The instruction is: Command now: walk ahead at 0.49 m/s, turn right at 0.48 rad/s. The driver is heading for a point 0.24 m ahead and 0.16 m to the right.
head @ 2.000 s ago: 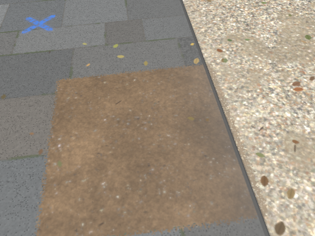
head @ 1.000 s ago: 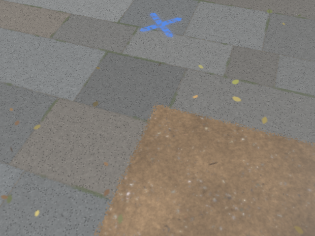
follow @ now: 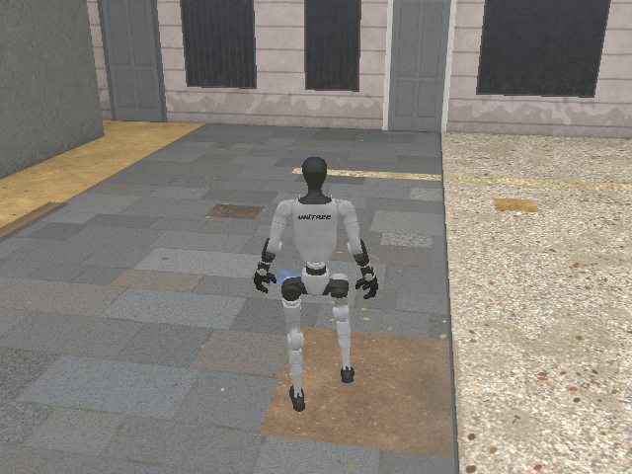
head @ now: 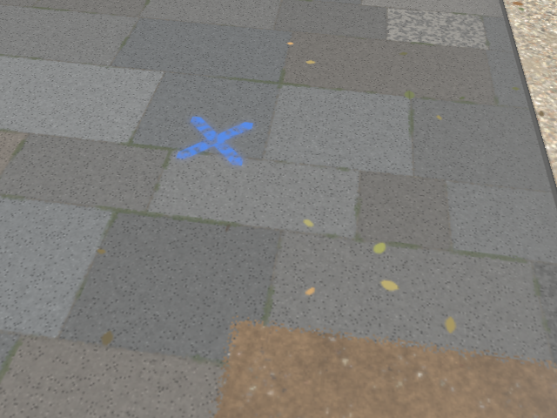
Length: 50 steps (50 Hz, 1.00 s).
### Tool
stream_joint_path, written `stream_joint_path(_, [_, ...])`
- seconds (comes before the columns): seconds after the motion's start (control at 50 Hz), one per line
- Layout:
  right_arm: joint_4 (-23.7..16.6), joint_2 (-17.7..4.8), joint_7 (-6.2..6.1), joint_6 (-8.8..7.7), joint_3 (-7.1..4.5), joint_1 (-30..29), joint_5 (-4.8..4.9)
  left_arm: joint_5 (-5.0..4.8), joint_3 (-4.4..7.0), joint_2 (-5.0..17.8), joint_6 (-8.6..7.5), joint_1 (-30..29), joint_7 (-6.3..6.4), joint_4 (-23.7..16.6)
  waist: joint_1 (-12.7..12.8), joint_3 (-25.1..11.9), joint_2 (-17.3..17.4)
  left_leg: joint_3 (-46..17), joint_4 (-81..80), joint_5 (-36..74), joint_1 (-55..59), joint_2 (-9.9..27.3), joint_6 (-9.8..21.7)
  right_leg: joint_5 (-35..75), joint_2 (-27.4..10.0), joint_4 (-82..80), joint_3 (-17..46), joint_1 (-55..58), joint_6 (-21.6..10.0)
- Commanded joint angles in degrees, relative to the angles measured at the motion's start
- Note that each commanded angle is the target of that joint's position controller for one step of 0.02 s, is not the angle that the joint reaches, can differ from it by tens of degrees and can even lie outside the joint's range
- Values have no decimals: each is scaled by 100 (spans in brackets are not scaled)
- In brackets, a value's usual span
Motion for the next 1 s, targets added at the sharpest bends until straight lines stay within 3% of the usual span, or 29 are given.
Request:
stream_joint_path(0.02, [-358,-781,-76,-99,-187,-489,-2,27,24,117,-35,12,-73,-317,217,252,575,-698,-1063,844,-71,1628,764,837,-182,-700,233,-287,46])
stream_joint_path(0.1, [-186,-976,-133,-4,-253,-181,58,53,-68,-27,-77,-830,-226,-623,-125,510,406,-142,-1063,1080,273,1697,688,1244,-143,-1745,-269,-244,-46])
stream_joint_path(0.16, [-9,-1045,-137,156,-265,16,139,106,-105,-100,-125,-1216,-315,-882,-199,623,420,92,-542,2529,601,1722,623,850,77,-2412,-574,13,-193])
stream_joint_path(0.2, [37,-1215,-165,248,-297,-17,217,132,-29,62,-144,-1026,-358,-960,4,280,700,118,114,4119,879,1765,512,392,386,-2583,-773,553,-360])
stream_joint_path(0.22, [31,-1289,-187,281,-312,-105,255,150,52,229,-152,-647,-361,-892,238,-26,829,120,662,4772,971,1709,411,253,589,-2704,-863,1069,-468])
stream_joint_path(0.24, [19,-1266,-200,315,-291,-231,277,158,186,463,-168,86,-330,-690,663,-450,756,236,1590,4837,840,1496,234,718,809,-3166,-908,2038,-629])
stream_joint_path(0.26, [6,-1120,-204,286,-223,-109,216,184,319,838,-146,639,-225,-550,916,-864,483,347,2740,3898,71,1195,-71,2296,604,-3364,-559,3353,-802])
stream_joint_path(0.28, [-164,-451,-129,208,-1,397,-115,292,369,1375,-87,853,-82,-518,510,-1682,-1031,271,4923,-1408,-2075,506,-455,5504,-966,-2461,1259,5647,-1607])
stream_joint_path(0.3, [16,-484,-30,123,114,836,60,295,224,1140,-114,880,-103,-644,549,-3109,-915,-1064,6335,-3294,-2727,24,-606,5412,-2099,-2979,3131,6392,-2662])
stream_joint_path(0.32, [42,-996,-5,132,-51,214,316,278,161,822,-82,827,-140,-639,843,-2829,-111,-1536,6390,-2863,-2760,308,-548,4886,-1679,-3288,2368,5800,-2364])
stream_joint_path(0.34, [-144,-901,-37,166,-15,-260,360,170,112,659,-97,372,-149,-590,679,-1886,-103,-1337,5975,-2468,-3136,545,-492,4097,-1362,-3450,1662,5055,-2034])
stream_joint_path(0.36, [-100,-834,-119,223,-10,-481,234,123,31,410,-114,-6,-142,-594,522,-1239,234,-1260,5526,-2123,-3083,721,-515,3547,-1112,-3708,1310,4157,-1797])
stream_joint_path(0.38, [-64,-853,-185,328,-41,-445,154,156,-15,274,-122,-289,-124,-585,295,-984,180,-1302,5177,-1820,-2609,840,-539,3223,-980,-3946,1056,3367,-1689])
stream_joint_path(0.4, [6,-806,-214,442,-45,-257,139,238,-10,296,-126,-454,-132,-571,106,-865,36,-1266,4946,-1596,-2048,828,-568,3009,-862,-4182,846,2707,-1634])
stream_joint_path(0.44, [119,-595,-274,562,-6,3,114,319,5,320,-172,-710,-133,-513,-91,-811,-93,-1159,4195,-1445,-1474,766,-631,2948,-716,-4366,464,2086,-1623])
stream_joint_path(0.48, [141,-486,-315,601,43,-132,75,322,10,334,-174,-787,-86,-410,-67,-848,-201,-1134,3391,-1114,-1220,742,-641,2619,-607,-4412,248,1987,-1548])
stream_joint_path(0.56, [182,-610,-290,670,23,-523,97,296,-23,314,-54,-730,-5,-204,116,-737,-302,-1075,2434,-381,-862,658,-569,230,-548,-4643,354,1925,-1337])
stream_joint_path(0.62, [253,-551,-246,642,34,-593,-22,234,-136,70,7,-737,-6,-57,0,-388,-157,-959,1191,205,-247,542,-374,-1512,-228,-4479,341,1616,-847])
stream_joint_path(0.64, [214,-692,-248,614,26,-623,-75,269,-186,-58,3,-522,-11,47,60,-279,63,-1314,844,583,-112,851,-254,-1776,-33,-4279,279,1536,-563])
stream_joint_path(0.66, [155,-1082,-270,597,-36,-743,-47,311,-157,-5,-9,-250,-15,97,359,-144,670,-1606,779,770,-315,1197,-80,-1765,354,-3903,-21,1543,-329])
stream_joint_path(0.68, [284,-992,-243,586,-45,-937,1,283,-173,-127,14,-174,13,116,526,-142,1318,-1629,556,-649,-1124,1081,48,-1180,575,-3800,-391,2190,-178])
stream_joint_path(0.7, [257,-675,-204,543,24,-1071,-3,283,-145,55,44,-404,45,142,391,-9,1148,-1553,370,-1162,-1516,900,-48,-793,535,-3635,-385,2603,-137])
stream_joint_path(0.72, [308,-557,-190,499,69,-1101,-35,252,-120,99,79,-474,73,159,378,-22,1052,-1462,353,-1077,-1583,830,-171,-587,481,-3583,-358,2749,-188])
stream_joint_path(0.78, [479,-597,-177,380,78,-967,30,256,-109,109,133,-405,101,327,295,-145,725,-1278,649,-19,-1065,680,-286,-91,373,-3622,-237,2708,-289])
stream_joint_path(0.84, [650,-603,-207,390,85,-841,62,204,-106,76,98,-456,89,475,206,-302,508,-1203,833,638,-715,627,-229,415,356,-3576,-256,2767,-266])
stream_joint_path(1.0, [955,-557,-216,477,107,-934,78,169,-86,114,166,-443,148,902,199,-288,298,-1100,845,1060,-516,522,-173,888,336,-3547,-288,2987,-206])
